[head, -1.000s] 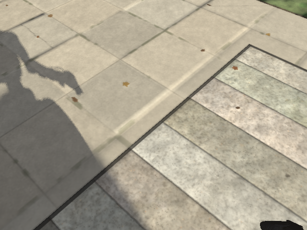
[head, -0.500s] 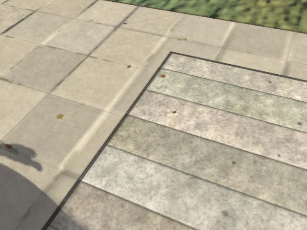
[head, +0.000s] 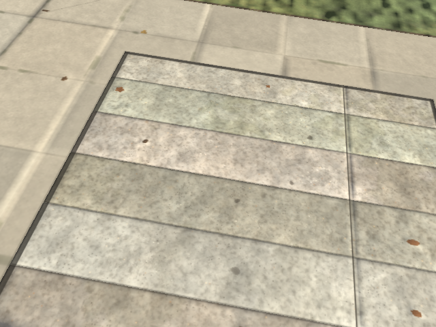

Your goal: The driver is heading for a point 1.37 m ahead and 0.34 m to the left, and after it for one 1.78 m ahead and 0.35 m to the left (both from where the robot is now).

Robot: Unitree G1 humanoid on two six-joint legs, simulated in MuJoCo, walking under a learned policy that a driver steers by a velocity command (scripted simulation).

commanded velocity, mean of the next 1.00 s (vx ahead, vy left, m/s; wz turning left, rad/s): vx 0.04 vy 0.00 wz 0.35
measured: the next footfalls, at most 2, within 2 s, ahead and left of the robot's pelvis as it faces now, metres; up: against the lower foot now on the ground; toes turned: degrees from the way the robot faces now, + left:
right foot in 0.20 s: +0.02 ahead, -0.11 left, +0.00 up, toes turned +9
left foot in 0.54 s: -0.01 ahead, +0.11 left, +0.00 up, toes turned +17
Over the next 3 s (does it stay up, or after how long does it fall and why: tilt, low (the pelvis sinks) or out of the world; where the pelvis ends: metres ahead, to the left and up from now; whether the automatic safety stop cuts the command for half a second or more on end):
stays up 1.00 0.22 -0.02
